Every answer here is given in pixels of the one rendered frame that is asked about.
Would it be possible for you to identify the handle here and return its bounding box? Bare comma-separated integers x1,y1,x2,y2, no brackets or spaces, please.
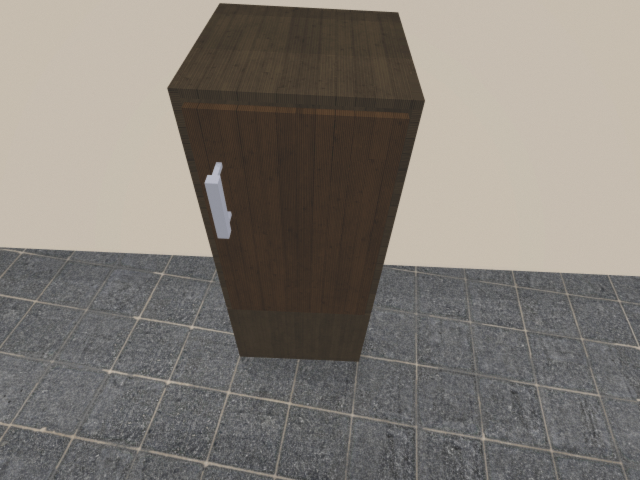
204,162,232,239

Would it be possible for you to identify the cupboard door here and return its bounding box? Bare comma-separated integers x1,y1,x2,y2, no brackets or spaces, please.
181,102,410,315

